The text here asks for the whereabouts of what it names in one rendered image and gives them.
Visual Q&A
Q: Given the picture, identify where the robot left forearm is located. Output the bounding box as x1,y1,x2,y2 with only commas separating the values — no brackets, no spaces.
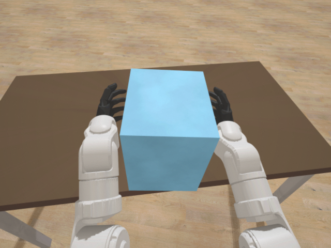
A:
70,115,122,248

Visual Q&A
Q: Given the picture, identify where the robot left hand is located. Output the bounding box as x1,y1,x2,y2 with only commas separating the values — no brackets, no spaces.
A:
96,83,126,122

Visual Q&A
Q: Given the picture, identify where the robot left upper arm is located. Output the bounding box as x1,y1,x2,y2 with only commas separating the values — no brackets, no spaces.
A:
71,225,130,248

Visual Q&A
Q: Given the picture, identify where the robot right hand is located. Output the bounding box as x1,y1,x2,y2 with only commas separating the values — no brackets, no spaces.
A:
208,87,234,124

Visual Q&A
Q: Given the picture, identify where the carton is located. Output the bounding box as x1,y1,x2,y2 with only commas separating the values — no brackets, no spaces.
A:
120,68,220,191

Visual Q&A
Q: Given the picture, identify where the table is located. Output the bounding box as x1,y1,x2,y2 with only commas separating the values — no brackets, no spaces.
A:
0,61,331,248

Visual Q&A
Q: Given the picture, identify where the robot right forearm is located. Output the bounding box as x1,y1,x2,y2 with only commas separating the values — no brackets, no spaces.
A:
214,121,301,248

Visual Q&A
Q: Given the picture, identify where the robot right upper arm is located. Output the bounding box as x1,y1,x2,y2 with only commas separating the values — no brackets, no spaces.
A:
239,224,299,248

